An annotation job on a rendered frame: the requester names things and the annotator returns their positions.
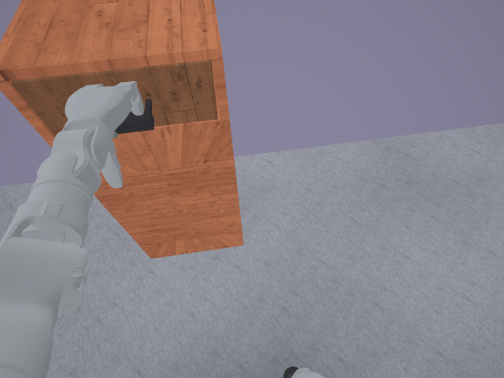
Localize cabinet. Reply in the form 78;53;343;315
0;0;244;259

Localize robot left forearm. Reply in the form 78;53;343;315
0;116;113;254

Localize handle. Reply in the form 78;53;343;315
114;99;154;134

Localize robot left hand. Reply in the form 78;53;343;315
65;81;144;188

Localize drawer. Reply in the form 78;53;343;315
11;60;218;136

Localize left robot upper arm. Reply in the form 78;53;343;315
0;237;88;378

